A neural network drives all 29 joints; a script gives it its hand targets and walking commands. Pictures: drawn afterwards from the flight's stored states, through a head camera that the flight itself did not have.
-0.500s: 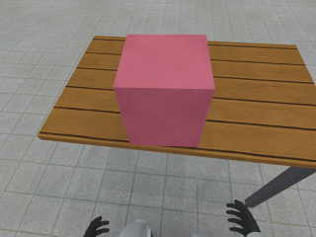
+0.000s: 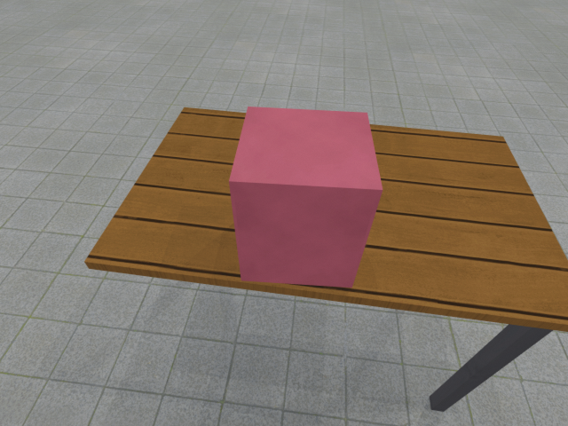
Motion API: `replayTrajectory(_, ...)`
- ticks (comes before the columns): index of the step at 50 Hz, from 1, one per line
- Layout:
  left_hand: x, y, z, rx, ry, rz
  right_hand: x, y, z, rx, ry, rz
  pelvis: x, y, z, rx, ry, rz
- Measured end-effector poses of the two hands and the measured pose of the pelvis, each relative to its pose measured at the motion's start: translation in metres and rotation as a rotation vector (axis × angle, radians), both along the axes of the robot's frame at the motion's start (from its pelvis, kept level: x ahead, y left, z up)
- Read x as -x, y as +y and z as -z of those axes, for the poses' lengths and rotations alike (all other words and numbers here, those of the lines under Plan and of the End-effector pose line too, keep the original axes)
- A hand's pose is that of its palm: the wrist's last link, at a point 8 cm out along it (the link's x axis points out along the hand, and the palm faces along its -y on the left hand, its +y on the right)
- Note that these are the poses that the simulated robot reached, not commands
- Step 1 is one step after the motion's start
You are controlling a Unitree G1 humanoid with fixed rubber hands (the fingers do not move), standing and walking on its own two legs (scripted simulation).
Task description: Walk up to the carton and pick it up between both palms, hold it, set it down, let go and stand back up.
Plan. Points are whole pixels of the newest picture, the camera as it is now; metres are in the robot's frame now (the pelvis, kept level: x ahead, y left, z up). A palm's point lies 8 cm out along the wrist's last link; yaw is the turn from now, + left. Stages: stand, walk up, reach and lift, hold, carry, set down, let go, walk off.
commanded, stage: walk up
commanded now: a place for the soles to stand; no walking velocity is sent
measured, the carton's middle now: (301, 200) +0.49 -0.01 +0.03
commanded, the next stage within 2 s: reach and lift in 1.70 s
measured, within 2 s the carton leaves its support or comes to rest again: neither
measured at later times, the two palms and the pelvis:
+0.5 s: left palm out of the picture +0.04 +0.22 -0.13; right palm out of the picture +0.06 -0.22 -0.13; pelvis +0.01 +0.00 +0.00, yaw +0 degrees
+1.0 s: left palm out of the picture +0.07 +0.25 -0.13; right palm out of the picture +0.06 -0.19 -0.13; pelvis +0.02 +0.04 +0.00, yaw +0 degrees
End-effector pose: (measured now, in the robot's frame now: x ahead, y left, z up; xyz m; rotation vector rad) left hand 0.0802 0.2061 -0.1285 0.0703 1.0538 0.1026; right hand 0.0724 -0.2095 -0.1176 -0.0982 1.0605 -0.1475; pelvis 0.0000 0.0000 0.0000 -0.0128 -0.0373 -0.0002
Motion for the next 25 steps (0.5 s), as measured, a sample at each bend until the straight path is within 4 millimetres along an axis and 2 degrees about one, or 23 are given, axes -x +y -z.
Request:
replayTrajectory(7, 0.028, 0.011, 0.002, -0.025, 0.071, -0.020, 0.009, -0.004, 0.003, 0.004, 0.024, 0.013, 0.000, 0.001, -0.001, 0.000, 0.002, -0.001)
replayTrajectory(14, 0.047, 0.010, 0.005, -0.029, 0.136, -0.034, 0.014, -0.007, 0.006, 0.007, 0.050, 0.019, -0.002, 0.001, -0.001, 0.000, 0.002, 0.000)
replayTrajectory(20, 0.050, 0.008, 0.005, -0.029, 0.156, -0.041, 0.015, -0.009, 0.008, 0.010, 0.070, 0.020, -0.005, 0.000, -0.002, -0.002, 0.001, 0.002)
replayTrajectory(25, 0.041, 0.011, 0.002, -0.042, 0.134, -0.047, 0.017, -0.008, 0.011, 0.008, 0.104, 0.010, -0.006, 0.003, -0.002, -0.002, 0.000, -0.001)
